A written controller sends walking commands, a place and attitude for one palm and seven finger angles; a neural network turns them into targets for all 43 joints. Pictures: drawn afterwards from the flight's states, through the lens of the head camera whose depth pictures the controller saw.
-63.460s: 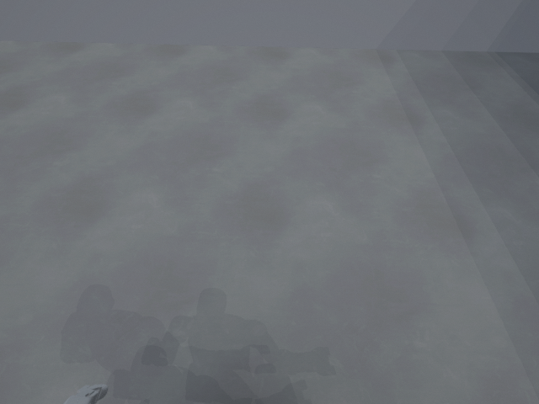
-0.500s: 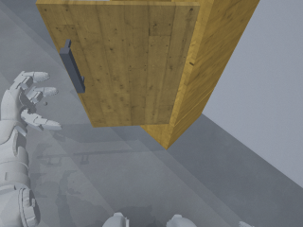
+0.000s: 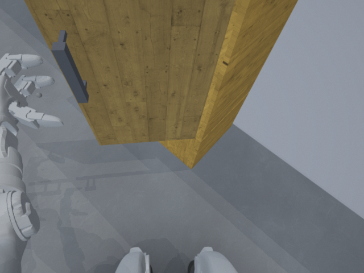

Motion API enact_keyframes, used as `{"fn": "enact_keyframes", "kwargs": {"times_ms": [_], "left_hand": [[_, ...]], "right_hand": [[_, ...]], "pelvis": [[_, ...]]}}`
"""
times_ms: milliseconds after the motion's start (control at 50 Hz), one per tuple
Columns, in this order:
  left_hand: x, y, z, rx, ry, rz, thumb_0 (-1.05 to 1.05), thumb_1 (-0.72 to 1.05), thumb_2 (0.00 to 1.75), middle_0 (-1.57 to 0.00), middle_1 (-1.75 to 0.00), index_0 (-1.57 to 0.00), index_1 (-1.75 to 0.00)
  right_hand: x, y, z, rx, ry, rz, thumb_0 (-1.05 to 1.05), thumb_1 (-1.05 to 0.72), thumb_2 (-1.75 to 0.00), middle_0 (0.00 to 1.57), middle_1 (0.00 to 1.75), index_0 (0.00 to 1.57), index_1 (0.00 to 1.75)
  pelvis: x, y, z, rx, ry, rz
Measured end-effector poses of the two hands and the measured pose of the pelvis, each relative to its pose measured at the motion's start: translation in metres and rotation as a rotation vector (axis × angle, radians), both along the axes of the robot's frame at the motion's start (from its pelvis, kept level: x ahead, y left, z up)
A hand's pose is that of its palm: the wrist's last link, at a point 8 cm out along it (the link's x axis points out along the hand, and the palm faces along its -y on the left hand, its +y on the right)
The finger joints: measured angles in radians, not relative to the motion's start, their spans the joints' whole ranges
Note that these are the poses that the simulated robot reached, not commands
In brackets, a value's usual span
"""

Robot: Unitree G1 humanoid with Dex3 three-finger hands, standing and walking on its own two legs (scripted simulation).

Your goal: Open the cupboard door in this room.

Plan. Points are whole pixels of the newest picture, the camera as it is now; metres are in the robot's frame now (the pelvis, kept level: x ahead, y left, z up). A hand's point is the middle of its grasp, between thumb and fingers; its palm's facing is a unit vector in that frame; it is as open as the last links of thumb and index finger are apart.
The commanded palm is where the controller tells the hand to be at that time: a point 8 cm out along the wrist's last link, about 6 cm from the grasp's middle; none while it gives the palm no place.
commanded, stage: move the hooked fingers beside the handle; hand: left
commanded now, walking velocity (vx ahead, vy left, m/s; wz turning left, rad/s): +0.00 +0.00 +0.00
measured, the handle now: (73, 69) +0.54 +0.23 +0.08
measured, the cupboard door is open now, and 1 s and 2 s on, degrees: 49 49 48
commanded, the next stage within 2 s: slide the fingers in behind the handle in 1.08 s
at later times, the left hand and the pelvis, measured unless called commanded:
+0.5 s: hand (38, 83) +0.50 +0.29 +0.08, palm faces +0.06 -1.00 +0.00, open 14.0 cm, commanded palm +0.47 +0.33 +0.08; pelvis +0.00 +0.01 -0.01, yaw -1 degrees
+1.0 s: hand (42, 85) +0.49 +0.28 +0.08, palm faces +0.07 -1.00 -0.01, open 14.0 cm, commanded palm +0.47 +0.32 +0.07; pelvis +0.01 +0.01 -0.01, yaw -1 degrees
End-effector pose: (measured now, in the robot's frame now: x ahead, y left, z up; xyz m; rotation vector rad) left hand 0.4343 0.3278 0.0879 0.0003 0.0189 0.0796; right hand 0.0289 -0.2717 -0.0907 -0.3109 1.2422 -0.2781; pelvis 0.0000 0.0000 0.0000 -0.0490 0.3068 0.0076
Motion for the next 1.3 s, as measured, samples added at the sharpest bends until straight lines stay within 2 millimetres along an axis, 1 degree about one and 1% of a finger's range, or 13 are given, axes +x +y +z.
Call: {"fn": "enact_keyframes", "kwargs": {"times_ms": [200,360,460,520,600,660,760,820,920,1060,1180,1300], "left_hand": [[0.019,0.006,0.000,-0.005,0.021,0.000,-0.01,-0.50,0.30,-0.30,-1.20,-0.30,-1.20],[0.039,0.013,0.000,-0.002,0.018,-0.007,-0.01,-0.50,0.30,-0.30,-1.20,-0.30,-1.20],[0.043,0.015,-0.007,-0.008,0.030,-0.018,-0.01,-0.50,0.30,-0.30,-1.20,-0.29,-1.20],[0.041,0.016,-0.011,-0.005,0.034,-0.016,-0.01,-0.50,0.30,-0.30,-1.20,-0.29,-1.20],[0.038,0.016,-0.009,0.000,0.002,-0.009,-0.01,-0.50,0.30,-0.30,-1.20,-0.29,-1.20],[0.035,0.013,-0.007,-0.006,0.000,-0.015,-0.01,-0.50,0.30,-0.30,-1.20,-0.29,-1.20],[0.034,0.009,-0.009,-0.012,0.035,-0.013,-0.01,-0.50,0.30,-0.30,-1.20,-0.30,-1.20],[0.034,0.008,-0.007,0.001,0.021,-0.004,-0.01,-0.50,0.30,-0.30,-1.20,-0.30,-1.20],[0.033,0.005,-0.004,0.001,0.007,-0.005,-0.01,-0.50,0.30,-0.30,-1.20,-0.30,-1.20],[0.030,0.003,-0.006,0.005,0.017,-0.003,-0.01,-0.50,0.30,-0.30,-1.20,-0.30,-1.20],[0.030,0.003,-0.008,0.003,0.023,0.005,-0.01,-0.50,0.30,-0.30,-1.20,-0.30,-1.20],[0.034,0.000,-0.005,0.001,0.010,-0.007,-0.01,-0.50,0.30,-0.30,-1.20,-0.30,-1.20]], "right_hand": [[-0.027,0.001,0.001,-0.012,0.080,-0.036,0.00,-0.90,-0.90,0.21,0.30,0.21,0.30],[-0.044,0.002,0.002,-0.033,0.142,-0.052,0.00,-0.90,-0.90,0.21,0.30,0.21,0.30],[-0.049,0.005,0.003,-0.029,0.165,-0.066,0.00,-0.90,-0.90,0.21,0.30,0.21,0.30],[-0.049,0.008,0.004,-0.023,0.172,-0.070,0.00,-0.90,-0.90,0.21,0.30,0.21,0.30],[-0.044,0.012,0.004,-0.010,0.169,-0.069,0.00,-0.90,-0.90,0.21,0.30,0.21,0.30],[-0.038,0.015,0.003,0.001,0.160,-0.061,0.00,-0.90,-0.90,0.21,0.30,0.21,0.30],[-0.023,0.017,0.001,0.008,0.119,-0.043,0.00,-0.90,-0.90,0.21,0.30,0.21,0.30],[-0.015,0.017,0.000,0.008,0.094,-0.033,0.00,-0.90,-0.90,0.21,0.30,0.21,0.30],[-0.009,0.014,-0.002,0.010,0.077,-0.021,0.00,-0.90,-0.90,0.21,0.30,0.21,0.30],[-0.011,0.009,-0.003,0.009,0.082,-0.021,0.00,-0.90,-0.90,0.21,0.30,0.21,0.30],[-0.020,0.003,-0.003,-0.004,0.102,-0.029,0.00,-0.90,-0.90,0.21,0.30,0.21,0.30],[-0.030,-0.002,-0.002,-0.014,0.127,-0.041,0.00,-0.90,-0.90,0.21,0.30,0.21,0.30]], "pelvis": [[0.000,0.002,-0.003,-0.008,0.025,-0.005],[-0.002,0.004,-0.008,-0.019,0.061,-0.005],[0.000,0.007,-0.008,-0.021,0.073,-0.014],[0.002,0.008,-0.008,-0.022,0.075,-0.017],[0.005,0.010,-0.006,-0.024,0.069,-0.017],[0.007,0.011,-0.005,-0.025,0.059,-0.011],[0.008,0.011,-0.004,-0.024,0.048,-0.005],[0.008,0.011,-0.004,-0.023,0.047,-0.004],[0.007,0.009,-0.005,-0.021,0.043,-0.003],[0.005,0.005,-0.006,-0.017,0.042,-0.004],[0.002,0.001,-0.007,-0.017,0.046,-0.001],[0.001,-0.001,-0.008,-0.018,0.053,-0.001]]}}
